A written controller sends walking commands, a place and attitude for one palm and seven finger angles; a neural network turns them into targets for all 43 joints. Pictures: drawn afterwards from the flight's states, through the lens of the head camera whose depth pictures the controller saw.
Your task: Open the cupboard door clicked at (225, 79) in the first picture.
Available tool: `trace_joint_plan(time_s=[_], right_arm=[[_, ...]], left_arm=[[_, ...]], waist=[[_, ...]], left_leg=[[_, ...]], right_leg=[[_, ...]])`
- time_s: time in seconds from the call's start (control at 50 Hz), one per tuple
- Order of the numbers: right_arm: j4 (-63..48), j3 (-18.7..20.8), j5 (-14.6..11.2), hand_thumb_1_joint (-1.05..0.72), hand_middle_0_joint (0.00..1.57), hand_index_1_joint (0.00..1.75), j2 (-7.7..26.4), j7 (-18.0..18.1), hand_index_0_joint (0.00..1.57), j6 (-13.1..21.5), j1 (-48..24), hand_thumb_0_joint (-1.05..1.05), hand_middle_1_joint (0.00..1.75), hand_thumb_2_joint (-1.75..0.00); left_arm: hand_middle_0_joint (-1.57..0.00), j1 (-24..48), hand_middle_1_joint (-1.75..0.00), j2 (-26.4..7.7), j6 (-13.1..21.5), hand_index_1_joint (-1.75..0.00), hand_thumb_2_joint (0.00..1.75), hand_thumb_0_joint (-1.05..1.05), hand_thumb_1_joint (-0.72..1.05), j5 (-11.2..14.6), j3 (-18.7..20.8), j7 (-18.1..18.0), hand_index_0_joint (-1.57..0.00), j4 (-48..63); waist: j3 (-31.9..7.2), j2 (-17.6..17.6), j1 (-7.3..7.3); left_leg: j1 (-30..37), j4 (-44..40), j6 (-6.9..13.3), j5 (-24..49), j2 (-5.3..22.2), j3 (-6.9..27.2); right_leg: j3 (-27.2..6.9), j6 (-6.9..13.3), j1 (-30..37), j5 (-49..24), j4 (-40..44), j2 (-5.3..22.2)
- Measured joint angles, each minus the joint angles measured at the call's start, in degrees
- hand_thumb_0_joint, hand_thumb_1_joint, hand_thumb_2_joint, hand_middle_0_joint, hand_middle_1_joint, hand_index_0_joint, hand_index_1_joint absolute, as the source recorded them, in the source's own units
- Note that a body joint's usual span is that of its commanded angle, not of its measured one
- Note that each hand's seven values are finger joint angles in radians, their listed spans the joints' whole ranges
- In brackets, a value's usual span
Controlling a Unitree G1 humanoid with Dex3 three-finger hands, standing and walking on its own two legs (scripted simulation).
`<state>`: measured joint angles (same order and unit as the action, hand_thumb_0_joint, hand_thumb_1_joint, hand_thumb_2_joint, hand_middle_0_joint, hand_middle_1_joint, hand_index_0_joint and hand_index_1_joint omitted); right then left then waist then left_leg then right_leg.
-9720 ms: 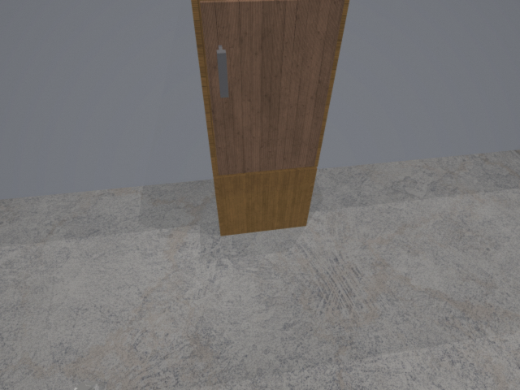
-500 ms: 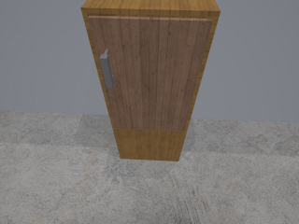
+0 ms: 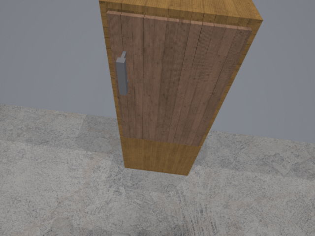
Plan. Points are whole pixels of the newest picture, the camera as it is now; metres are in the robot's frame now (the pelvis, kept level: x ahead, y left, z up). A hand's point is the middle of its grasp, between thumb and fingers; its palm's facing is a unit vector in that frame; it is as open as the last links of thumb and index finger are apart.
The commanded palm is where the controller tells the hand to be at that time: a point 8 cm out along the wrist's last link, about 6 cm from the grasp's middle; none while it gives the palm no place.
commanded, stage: come to a stop and stand still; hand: left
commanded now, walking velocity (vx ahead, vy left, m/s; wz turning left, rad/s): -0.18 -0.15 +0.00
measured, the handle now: (124, 73) +0.56 +0.17 +0.08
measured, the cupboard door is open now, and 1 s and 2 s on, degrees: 0 0 0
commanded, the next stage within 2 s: look again from close up in 0.96 s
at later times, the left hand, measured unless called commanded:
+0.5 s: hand out of the picture +0.08 +0.16 -0.18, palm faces -0.05 -0.97 -0.24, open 7.4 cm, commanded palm none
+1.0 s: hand out of the picture +0.01 +0.14 -0.17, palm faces +0.01 -0.98 -0.20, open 7.4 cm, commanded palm none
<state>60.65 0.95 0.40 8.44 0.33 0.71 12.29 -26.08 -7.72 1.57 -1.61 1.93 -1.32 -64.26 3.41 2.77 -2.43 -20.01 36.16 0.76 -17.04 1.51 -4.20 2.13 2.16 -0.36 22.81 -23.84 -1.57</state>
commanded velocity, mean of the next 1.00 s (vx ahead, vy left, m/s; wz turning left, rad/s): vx -0.04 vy -0.04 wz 0.00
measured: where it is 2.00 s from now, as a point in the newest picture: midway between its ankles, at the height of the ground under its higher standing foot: outside the picture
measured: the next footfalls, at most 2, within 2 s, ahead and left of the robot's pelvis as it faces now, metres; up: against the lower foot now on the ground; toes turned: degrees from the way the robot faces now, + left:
left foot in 0.02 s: +0.09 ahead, +0.10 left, +0.00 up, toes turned -1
right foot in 0.44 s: +0.02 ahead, -0.17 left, +0.00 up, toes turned -3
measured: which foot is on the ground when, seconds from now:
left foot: up 0.00-0.00, down 0.02-1.00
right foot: down 0.00-0.04, up 0.06-0.42, down 0.44-1.00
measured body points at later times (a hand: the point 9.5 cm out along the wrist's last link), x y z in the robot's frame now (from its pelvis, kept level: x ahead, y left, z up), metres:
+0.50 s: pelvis +0.00 -0.02 -0.02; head +0.02 -0.03 +0.43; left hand +0.09 +0.21 -0.16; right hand +0.03 -0.28 -0.16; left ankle +0.05 +0.10 -0.73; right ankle -0.02 -0.17 -0.73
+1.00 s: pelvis +0.00 -0.04 +0.00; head -0.01 -0.05 +0.45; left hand +0.01 +0.19 -0.15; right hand +0.00 -0.27 -0.16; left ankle +0.05 +0.10 -0.73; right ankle -0.02 -0.17 -0.73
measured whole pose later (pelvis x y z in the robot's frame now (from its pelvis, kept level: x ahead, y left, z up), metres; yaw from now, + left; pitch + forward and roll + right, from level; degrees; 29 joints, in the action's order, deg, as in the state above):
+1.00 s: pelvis +0.00 -0.04 +0.00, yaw -1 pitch -2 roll +0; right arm 59.1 0.6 0.7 9.8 0.4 -0.5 18.2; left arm -19.3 -9.7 -0.3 -0.7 0.6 -1.1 -58.7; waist 0.8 -0.4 0.6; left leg -16.9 30.9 -2.1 -12.0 2.3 0.9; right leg 2.0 -0.4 -11.4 18.6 -32.0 1.4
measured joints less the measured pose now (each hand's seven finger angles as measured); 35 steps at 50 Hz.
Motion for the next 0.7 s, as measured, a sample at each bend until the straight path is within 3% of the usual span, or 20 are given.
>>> trace_joint_plan(time_s=[0.02, 0.04, 0.12, 0.28, 0.36, 0.4, 0.44, 0.48, 0.52, 0.6, 0.7], right_arm=[[-0.7, -0.2, 0.1, -0.92, 0.19, 0.3, 0.1, 0.2, 0.2, 0.8, -0.1, 0.01, 0.3, -0.9], [-0.9, -0.3, 0.2, -0.92, 0.19, 0.3, -0.3, 0.6, 0.2, 1.4, -0.4, 0.01, 0.3, -0.9], [-1.2, -0.4, 0.0, -0.94, 0.2, 0.3, -1.1, 2.4, 0.2, 1.1, -1.1, 0.0, 0.3, -0.89], [-1.6, 0.3, 0.6, -0.95, 0.2, 0.3, -0.1, 2.6, 0.2, -0.5, -2.2, -0.01, 0.3, -0.89], [-1.9, 1.0, 1.0, -0.93, 0.2, 0.3, 0.1, 2.0, 0.2, -1.1, -1.4, 0.0, 0.3, -0.89], [-2.0, 1.2, 0.7, -0.92, 0.2, 0.3, 1.1, 1.1, 0.2, -1.4, -0.7, 0.0, 0.3, -0.89], [-3.7, 1.5, 0.7, -0.92, 0.2, 0.3, 1.3, 0.5, 0.2, -1.7, 0.6, 0.0, 0.3, -0.89], [-4.8, 2.2, 0.7, -0.91, 0.2, 0.3, 3.0, 0.3, 0.2, -2.3, 0.6, 0.0, 0.3, -0.89], [-5.8, 2.9, 0.8, -0.91, 0.2, 0.3, 4.2, 0.1, 0.2, -2.7, 1.6, 0.0, 0.3, -0.89], [-6.4, 2.2, 0.7, -0.91, 0.19, 0.3, 3.3, -0.1, 0.2, -2.1, 4.2, 0.0, 0.3, -0.9], [-5.9, 1.0, 1.0, -0.91, 0.19, 0.3, 2.4, 0.0, 0.19, -1.8, 6.0, 0.0, 0.3, -0.9]], left_arm=[[-0.2, -0.3, -0.3, 0.0, -0.3, -0.3, 0.89, 0.01, 0.91, 0.2, -0.1, -0.1, -0.2, -0.3], [-0.2, 0.0, -0.3, -0.2, -0.8, -0.3, 0.89, 0.01, 0.91, 0.6, -0.2, -0.2, -0.2, -0.8], [-0.2, 2.8, -0.3, -1.1, -2.7, -0.3, 0.89, 0.01, 0.91, 0.8, -0.1, -0.9, -0.2, -0.7], [-0.2, 12.6, -0.3, -3.3, -4.2, -0.3, 0.89, 0.01, 0.91, 0.1, 1.5, -0.2, -0.2, 7.0], [-0.2, 15.5, -0.3, -3.8, -4.6, -0.3, 0.89, 0.0, 0.91, 0.2, 1.9, 0.1, -0.2, 9.3], [-0.2, 15.8, -0.3, -3.7, -3.6, -0.3, 0.89, 0.0, 0.91, 0.5, 1.0, 0.1, -0.2, 9.5], [-0.2, 14.4, -0.3, -4.7, -2.6, -0.3, 0.89, 0.0, 0.91, 0.3, 0.6, 0.1, -0.2, 11.1], [-0.2, 14.6, -0.3, -3.5, -2.3, -0.3, 0.89, 0.0, 0.91, -0.2, 0.0, -0.3, -0.2, 10.3], [-0.2, 14.0, -0.3, -2.2, -2.6, -0.3, 0.89, 0.0, 0.91, -0.4, -0.8, 0.0, -0.2, 10.0], [-0.2, 12.5, -0.3, -2.2, -3.2, -0.3, 0.89, 0.01, 0.91, 0.0, -0.7, -0.2, -0.2, 9.7], [-0.2, 12.0, -0.3, -1.8, -2.7, -0.3, 0.89, 0.01, 0.91, 0.5, -1.0, 0.3, -0.2, 10.1]], waist=[[0.3, -0.4, 0.37], [0.7, 0.2, 0.66], [0.4, 1.2, 0.91], [1.9, -0.7, 2.06], [1.6, -1.3, 2.88], [0.5, -2.3, 3.0], [-1.3, -0.4, 2.87], [-1.2, -3.2, 3.51], [-1.8, -5.5, 4.82], [-4.3, -3.1, 5.32], [-5.5, -3.9, 4.82]], left_leg=[[1.0, -3.3, 0.4, 5.9, 0.3, 0.4], [1.0, -2.4, 0.8, 6.6, -0.2, -0.2], [3.0, -3.1, 1.9, 1.8, -1.3, -2.7], [3.0, -10.1, 1.3, 7.0, 0.2, -1.1], [2.2, -10.5, 0.1, 8.0, 1.3, -0.2], [0.4, -7.9, -0.9, 7.1, 2.3, 0.2], [-2.6, -1.8, -1.6, 3.4, 1.6, -0.8], [-4.7, 5.1, -1.5, -2.8, 2.2, 2.0], [-4.6, 7.9, -1.2, -3.8, 1.7, 3.7], [-1.5, 6.5, -1.5, -1.1, 0.4, 3.7], [-0.3, 2.5, -1.8, 0.7, 0.7, 4.5]], right_leg=[[-0.2, -0.4, -0.9, 1.8, -3.2, 0.0], [-0.5, -0.7, -2.6, 3.6, -7.9, 0.8], [-2.2, -1.3, -10.7, 9.2, -23.4, 2.1], [-2.2, -3.3, -23.6, 3.4, -34.8, 2.8], [-1.7, -3.7, -23.6, 2.2, -31.1, 3.6], [-1.0, -3.0, -20.5, -1.1, -21.2, 3.9], [-2.5, -2.2, -17.2, -6.4, -11.1, 5.9], [-1.7, -3.3, -17.6, -2.2, -14.4, 4.2], [-0.4, -4.0, -16.7, -0.4, -16.2, 3.3], [-1.4, -4.0, -15.4, 1.5, -18.6, 4.1], [-0.9, -3.2, -14.0, -1.0, -14.6, 3.2]])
